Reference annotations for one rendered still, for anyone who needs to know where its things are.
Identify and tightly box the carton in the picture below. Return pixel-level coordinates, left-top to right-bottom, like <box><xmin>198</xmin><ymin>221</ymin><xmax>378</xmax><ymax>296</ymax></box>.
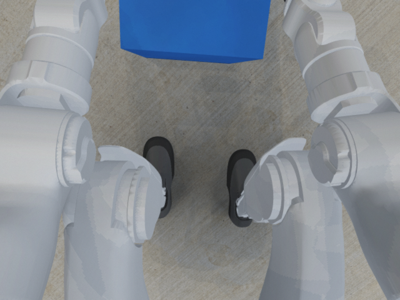
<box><xmin>119</xmin><ymin>0</ymin><xmax>271</xmax><ymax>64</ymax></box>

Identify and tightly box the left robot upper arm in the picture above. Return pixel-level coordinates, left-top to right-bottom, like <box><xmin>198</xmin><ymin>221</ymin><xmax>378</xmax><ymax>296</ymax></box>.
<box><xmin>0</xmin><ymin>104</ymin><xmax>96</xmax><ymax>300</ymax></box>

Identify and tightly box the right robot upper arm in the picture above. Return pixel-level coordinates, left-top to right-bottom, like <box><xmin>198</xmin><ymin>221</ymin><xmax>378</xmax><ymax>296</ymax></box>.
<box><xmin>307</xmin><ymin>111</ymin><xmax>400</xmax><ymax>300</ymax></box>

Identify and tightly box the robot left foot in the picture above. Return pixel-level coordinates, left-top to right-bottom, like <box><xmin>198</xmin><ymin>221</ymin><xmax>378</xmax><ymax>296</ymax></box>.
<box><xmin>143</xmin><ymin>136</ymin><xmax>174</xmax><ymax>219</ymax></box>

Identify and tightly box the robot right foot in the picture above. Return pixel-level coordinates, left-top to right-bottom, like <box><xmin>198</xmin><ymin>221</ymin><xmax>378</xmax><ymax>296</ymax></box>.
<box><xmin>227</xmin><ymin>149</ymin><xmax>256</xmax><ymax>228</ymax></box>

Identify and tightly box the robot left forearm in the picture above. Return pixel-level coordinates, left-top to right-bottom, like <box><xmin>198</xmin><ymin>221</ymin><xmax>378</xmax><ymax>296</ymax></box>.
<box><xmin>0</xmin><ymin>0</ymin><xmax>108</xmax><ymax>116</ymax></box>

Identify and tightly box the robot foot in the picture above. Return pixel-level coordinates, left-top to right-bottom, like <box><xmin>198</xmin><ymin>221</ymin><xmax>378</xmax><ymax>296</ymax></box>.
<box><xmin>227</xmin><ymin>149</ymin><xmax>256</xmax><ymax>228</ymax></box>
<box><xmin>143</xmin><ymin>136</ymin><xmax>174</xmax><ymax>219</ymax></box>

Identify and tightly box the robot right forearm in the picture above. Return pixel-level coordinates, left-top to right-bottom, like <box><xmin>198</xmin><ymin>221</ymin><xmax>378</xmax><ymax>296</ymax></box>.
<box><xmin>282</xmin><ymin>0</ymin><xmax>400</xmax><ymax>124</ymax></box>

